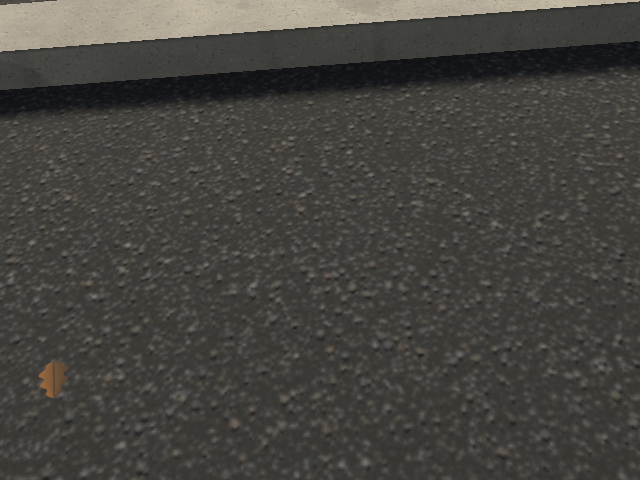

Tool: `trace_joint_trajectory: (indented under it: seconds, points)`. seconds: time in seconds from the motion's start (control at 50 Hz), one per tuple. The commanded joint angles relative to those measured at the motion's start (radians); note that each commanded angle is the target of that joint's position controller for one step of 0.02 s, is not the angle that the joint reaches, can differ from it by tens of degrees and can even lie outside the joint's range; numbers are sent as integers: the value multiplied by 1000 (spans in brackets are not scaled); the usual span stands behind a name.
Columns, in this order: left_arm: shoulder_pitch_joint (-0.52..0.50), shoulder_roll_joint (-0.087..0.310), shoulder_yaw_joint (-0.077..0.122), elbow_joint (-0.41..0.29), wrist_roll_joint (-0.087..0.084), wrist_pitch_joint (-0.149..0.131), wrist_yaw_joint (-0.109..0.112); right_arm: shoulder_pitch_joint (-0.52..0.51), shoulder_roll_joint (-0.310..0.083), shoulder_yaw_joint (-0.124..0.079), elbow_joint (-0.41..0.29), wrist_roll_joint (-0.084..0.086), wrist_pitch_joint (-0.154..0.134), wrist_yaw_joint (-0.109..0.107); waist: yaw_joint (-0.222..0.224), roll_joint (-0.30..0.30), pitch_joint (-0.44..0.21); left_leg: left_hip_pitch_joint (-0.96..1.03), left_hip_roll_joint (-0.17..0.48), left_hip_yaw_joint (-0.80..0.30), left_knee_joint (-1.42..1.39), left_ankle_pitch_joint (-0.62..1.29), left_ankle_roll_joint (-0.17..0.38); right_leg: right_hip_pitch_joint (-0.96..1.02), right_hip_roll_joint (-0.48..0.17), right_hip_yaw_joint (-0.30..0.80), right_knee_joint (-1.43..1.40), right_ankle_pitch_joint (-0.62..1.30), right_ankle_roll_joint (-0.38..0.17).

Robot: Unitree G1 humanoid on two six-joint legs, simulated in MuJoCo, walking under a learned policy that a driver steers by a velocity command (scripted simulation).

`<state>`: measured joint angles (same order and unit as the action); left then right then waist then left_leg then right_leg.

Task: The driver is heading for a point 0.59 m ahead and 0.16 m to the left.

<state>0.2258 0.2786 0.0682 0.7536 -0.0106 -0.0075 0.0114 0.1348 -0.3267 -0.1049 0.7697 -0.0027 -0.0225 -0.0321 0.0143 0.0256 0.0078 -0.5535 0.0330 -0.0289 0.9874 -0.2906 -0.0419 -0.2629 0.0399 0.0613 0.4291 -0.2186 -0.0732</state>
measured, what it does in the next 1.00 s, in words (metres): walks ahead, turning left: left foot, then right foot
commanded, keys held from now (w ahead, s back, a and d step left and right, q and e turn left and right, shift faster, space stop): w+q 0.80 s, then no key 0.20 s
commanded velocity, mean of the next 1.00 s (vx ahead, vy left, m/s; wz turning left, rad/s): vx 0.40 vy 0.00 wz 0.28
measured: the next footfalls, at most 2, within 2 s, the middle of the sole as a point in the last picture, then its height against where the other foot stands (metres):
left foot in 0.34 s outside the picture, level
right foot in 0.80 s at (354, 432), level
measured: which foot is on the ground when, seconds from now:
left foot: up 0.00-0.32, down 0.34-0.82, up 0.84-1.00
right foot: down 0.00-0.36, up 0.38-0.78, down 0.80-1.00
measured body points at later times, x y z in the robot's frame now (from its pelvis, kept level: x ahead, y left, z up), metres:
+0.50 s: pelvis +0.19 +0.08 +0.00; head +0.21 +0.10 +0.45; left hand +0.27 +0.37 -0.12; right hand +0.32 -0.19 -0.10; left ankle +0.17 +0.16 -0.75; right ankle +0.15 -0.07 -0.66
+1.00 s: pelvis +0.45 +0.08 -0.01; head +0.50 +0.10 +0.44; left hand +0.49 +0.38 -0.11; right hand +0.67 -0.14 -0.12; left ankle +0.37 +0.20 -0.67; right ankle +0.53 +0.00 -0.75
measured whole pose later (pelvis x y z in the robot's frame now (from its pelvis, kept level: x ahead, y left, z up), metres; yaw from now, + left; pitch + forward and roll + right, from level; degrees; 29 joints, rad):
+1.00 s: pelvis +0.45 +0.08 -0.01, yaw +22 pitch +2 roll -1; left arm 0.18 0.27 0.05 0.72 0.02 -0.09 -0.03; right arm 0.23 -0.32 -0.06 0.69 0.01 -0.01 -0.02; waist 0.01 0.03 0.06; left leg -0.50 0.00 -0.08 1.11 -0.46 -0.04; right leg -0.31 0.03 -0.03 0.42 -0.15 -0.04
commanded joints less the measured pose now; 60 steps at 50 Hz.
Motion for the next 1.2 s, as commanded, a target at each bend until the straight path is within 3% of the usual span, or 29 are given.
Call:
trace_joint_trajectory:
  seconds: [0.02,0.08,0.24,0.3,0.34,0.36,0.38,0.4,0.42,0.46,0.5,0.54,0.64,0.7,0.76,0.78,0.8,0.82,0.84,0.86,0.88,0.9,0.92,0.96,1.04,1.12,1.16,1.18,1.2]
  points:
    - [-20,171,41,-69,0,-34,15,-68,-64,-11,-72,0,-46,11,5,-145,-41,-116,9,-34,-173,124,-5,155,-224,297,-243,-198,-143]
    - [14,171,38,-52,2,-48,7,-86,-38,7,-67,9,-58,29,36,-172,-31,-38,17,-5,-309,176,-13,136,-228,243,-250,-141,-138]
    - [98,197,41,-11,1,-55,-12,-147,-56,29,-113,33,-75,61,83,-136,49,-58,32,25,-410,80,71,215,-307,220,-247,-131,-148]
    - [80,204,44,-10,-7,-46,-14,-90,-56,34,-106,32,-79,74,38,-122,30,66,1,69,-469,89,113,208,-296,142,-181,28,-120]
    - [53,178,34,-23,-2,-46,-9,93,-106,7,-53,29,-74,67,-54,-88,-73,369,-43,74,-495,130,153,114,-221,29,39,334,-62]
    - [22,131,16,-63,13,-54,-3,242,-187,-19,-32,26,-73,58,-113,42,-168,592,110,-176,-546,74,230,-61,-130,-84,354,323,11]
    - [43,77,-2,-110,30,-82,-3,320,-272,-37,-19,26,-72,63,-101,301,-214,833,289,-633,-673,-27,378,-430,26,-89,670,-213,82]
    - [10,143,9,-107,7,-108,-12,317,-180,-11,-28,34,-73,65,-121,204,-182,870,304,-682,-716,-112,378,-579,-14,28,789,-306,73]
    - [-28,164,13,-117,-13,-125,-24,274,-146,0,-44,24,-71,62,-112,141,-102,810,276,-572,-714,-61,352,-629,-58,30,808,-230,55]
    - [-66,150,12,-124,15,-135,-28,207,-114,11,-74,14,-61,58,-76,12,-32,654,213,-435,-735,94,325,-578,-110,16,698,-112,55]
    - [-55,135,15,-133,26,-124,-31,171,-102,18,-94,11,-55,49,-33,45,-21,547,172,-368,-769,228,322,-485,-120,8,604,-60,78]
    - [-66,115,10,-140,27,-110,-30,165,-121,12,-96,19,-53,36,-20,46,-6,477,145,-303,-783,331,319,-456,-105,-18,516,-14,110]
    - [-248,64,-13,-185,15,-113,-35,228,-146,0,-71,27,-41,11,-77,63,27,329,69,-213,-768,332,251,-280,-31,-47,164,281,137]
    - [-290,94,-2,-200,2,-119,-42,272,-139,-2,-55,38,-34,7,-83,70,25,383,102,-285,-724,284,229,-232,-19,-8,76,308,117]
    - [-240,132,17,-192,0,-126,-41,259,-139,-8,-56,34,-22,3,-42,102,10,466,136,-343,-630,370,202,-172,-27,3,48,195,75]
    - [-159,154,31,-175,2,-129,-36,243,-130,-6,-64,31,-19,5,2,105,-36,465,108,-332,-546,483,183,-55,-16,-21,18,184,48]
    - [-37,183,47,-155,11,-132,-29,225,-101,6,-81,23,-17,11,67,89,-141,409,51,-298,-372,503,152,154,-68,5,27,194,6]
    - [124,249,59,-148,32,-127,-19,231,-42,28,-113,-5,-18,10,117,-33,-311,269,-32,-217,-73,283,111,428,-253,190,75,229,-59]
    - [130,284,64,-114,43,-114,-32,414,26,47,-122,26,-26,13,3,-410,-426,-58,-153,-158,238,-342,50,678,-468,668,-26,192,-224]
    - [98,174,41,-141,25,-108,-34,395,-86,29,-85,36,-24,10,28,-257,-342,-128,-83,-198,340,-313,33,602,-445,663,-58,174,-200]
    - [44,122,25,-149,21,-102,-30,283,-130,16,-98,33,-17,10,47,-149,-214,-135,-61,-163,359,-247,18,465,-408,467,-46,336,-176]
    - [2,106,15,-144,26,-97,-33,220,-125,16,-111,19,-11,5,31,-56,-147,-102,-31,-129,336,-209,4,338,-366,340,-41,533,-165]
    - [-24,94,10,-131,27,-95,-37,182,-114,13,-124,7,-8,5,11,-47,-98,-79,-10,-121,284,-195,-1,240,-332,257,-47,665,-165]
    - [-53,85,4,-101,34,-101,-40,198,-59,25,-125,13,4,10,-34,-106,-78,11,17,-98,159,-176,-3,123,-286,158,-95,719,-159]
    - [-109,139,17,-61,21,-88,-29,166,-4,53,-131,1,14,12,-52,-133,-117,162,24,-38,-151,-17,-14,42,-266,44,-134,770,-172]
    - [-78,156,17,-25,4,-64,-25,81,-36,47,-147,4,20,21,-19,-127,-123,253,1,-10,-325,136,5,58,-258,20,-124,586,-144]
    - [-86,152,11,-13,-5,-55,-26,63,-41,41,-154,-3,21,23,-32,-119,-103,325,-14,7,-451,200,34,42,-247,25,-86,430,-113]
    - [-79,134,3,-5,-9,-53,-27,60,-48,37,-156,-9,20,22,-38,-112,-94,381,-18,6,-528,248,55,23,-223,25,-58,318,-79]
    - [-44,100,-11,8,3,-55,-28,50,-77,31,-168,-16,20,16,-32,-70,-93,450,37,-59,-583,398,81,-9,-184,10,-19,200,-23]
